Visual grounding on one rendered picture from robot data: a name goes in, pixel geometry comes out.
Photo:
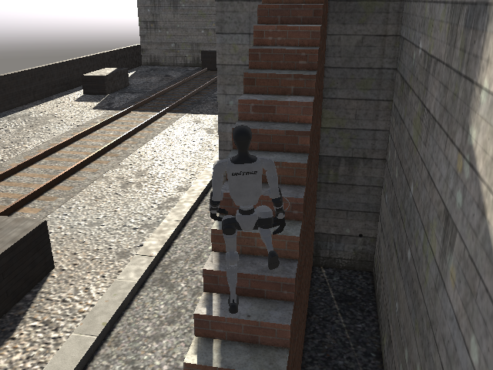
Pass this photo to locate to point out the stairs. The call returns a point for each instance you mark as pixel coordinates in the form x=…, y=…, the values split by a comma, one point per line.
x=282, y=105

